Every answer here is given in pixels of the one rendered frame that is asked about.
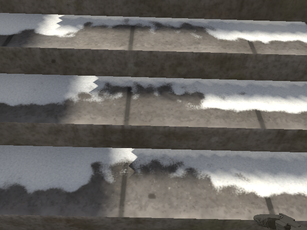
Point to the right robot hand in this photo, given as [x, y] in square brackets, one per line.
[277, 222]

